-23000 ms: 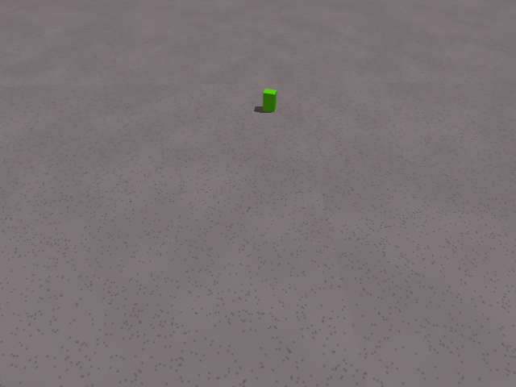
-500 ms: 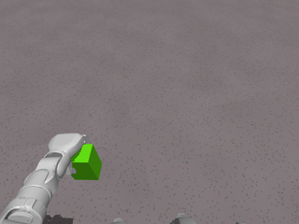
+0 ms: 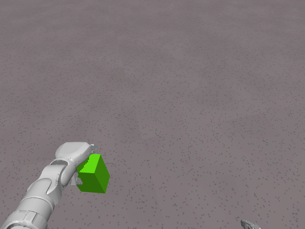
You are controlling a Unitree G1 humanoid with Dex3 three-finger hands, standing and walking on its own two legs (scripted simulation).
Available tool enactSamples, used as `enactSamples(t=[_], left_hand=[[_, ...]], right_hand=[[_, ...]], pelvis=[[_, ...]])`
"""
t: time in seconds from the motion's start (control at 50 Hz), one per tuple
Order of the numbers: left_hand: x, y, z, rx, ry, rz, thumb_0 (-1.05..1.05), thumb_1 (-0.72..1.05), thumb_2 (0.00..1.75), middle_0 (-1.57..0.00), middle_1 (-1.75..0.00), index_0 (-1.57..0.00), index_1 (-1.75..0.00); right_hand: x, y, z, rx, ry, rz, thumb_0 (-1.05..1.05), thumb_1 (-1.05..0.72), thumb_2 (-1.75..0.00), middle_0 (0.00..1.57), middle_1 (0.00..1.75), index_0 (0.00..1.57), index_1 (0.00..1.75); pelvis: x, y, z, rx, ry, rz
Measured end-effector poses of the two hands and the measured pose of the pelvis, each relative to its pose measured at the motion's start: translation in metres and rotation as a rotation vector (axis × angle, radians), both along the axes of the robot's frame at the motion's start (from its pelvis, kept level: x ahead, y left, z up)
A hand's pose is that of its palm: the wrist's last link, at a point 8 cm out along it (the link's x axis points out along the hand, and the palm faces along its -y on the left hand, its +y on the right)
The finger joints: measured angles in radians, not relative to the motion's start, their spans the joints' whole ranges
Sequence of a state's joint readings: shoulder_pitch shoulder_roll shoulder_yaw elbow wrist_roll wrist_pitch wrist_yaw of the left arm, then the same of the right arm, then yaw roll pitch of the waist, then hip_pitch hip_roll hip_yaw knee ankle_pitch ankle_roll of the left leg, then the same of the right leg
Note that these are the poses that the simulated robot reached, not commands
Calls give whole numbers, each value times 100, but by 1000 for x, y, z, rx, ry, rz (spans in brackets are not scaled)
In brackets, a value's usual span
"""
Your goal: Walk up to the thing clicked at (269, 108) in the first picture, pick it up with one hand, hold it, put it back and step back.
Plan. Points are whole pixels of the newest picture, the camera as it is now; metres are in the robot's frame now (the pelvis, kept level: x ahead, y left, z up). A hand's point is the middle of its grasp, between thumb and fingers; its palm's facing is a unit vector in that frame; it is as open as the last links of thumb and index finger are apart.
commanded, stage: hold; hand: left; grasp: from the side
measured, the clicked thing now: (90, 173) +0.32 +0.20 -0.10
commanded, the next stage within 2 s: none
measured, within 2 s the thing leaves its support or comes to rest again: neither
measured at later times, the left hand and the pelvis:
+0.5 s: hand (77, 168) +0.31 +0.21 -0.02, palm faces -0.45 +0.00 -0.89, open 9.4 cm; pelvis +0.00 -0.01 +0.01, yaw +0 degrees
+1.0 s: hand (77, 171) +0.29 +0.20 +0.00, palm faces -0.44 -0.01 -0.90, open 9.4 cm; pelvis -0.01 -0.01 +0.02, yaw +0 degrees
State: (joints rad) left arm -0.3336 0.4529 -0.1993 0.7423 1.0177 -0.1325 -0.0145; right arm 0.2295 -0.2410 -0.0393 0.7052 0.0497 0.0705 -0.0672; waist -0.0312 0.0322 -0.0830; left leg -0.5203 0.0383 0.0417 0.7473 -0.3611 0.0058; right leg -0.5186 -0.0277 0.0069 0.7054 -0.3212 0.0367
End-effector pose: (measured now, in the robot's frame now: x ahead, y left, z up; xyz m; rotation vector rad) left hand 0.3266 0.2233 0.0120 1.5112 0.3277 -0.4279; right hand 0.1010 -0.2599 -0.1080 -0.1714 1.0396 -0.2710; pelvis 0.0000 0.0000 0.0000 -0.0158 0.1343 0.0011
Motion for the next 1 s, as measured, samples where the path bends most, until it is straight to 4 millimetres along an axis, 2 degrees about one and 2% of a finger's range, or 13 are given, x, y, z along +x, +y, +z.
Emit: enactSamples(t=[0.34, 1.0], left_hand=[[-7, -5, 21, 6, -9, -6, 0, -5, 72, -70, -78, -72, -75], [-33, -19, 47, -2, -29, -13, 0, -1, 68, -68, -80, -69, -76]], right_hand=[[13, 1, 7, 18, -32, 11, 1, -91, -90, 20, 30, 20, 30], [23, -3, 22, 29, -101, 34, 1, -91, -90, 20, 30, 20, 30]], pelvis=[[2, -3, 8, 9, -41, -4], [-13, -13, 19, 22, -112, -9]])
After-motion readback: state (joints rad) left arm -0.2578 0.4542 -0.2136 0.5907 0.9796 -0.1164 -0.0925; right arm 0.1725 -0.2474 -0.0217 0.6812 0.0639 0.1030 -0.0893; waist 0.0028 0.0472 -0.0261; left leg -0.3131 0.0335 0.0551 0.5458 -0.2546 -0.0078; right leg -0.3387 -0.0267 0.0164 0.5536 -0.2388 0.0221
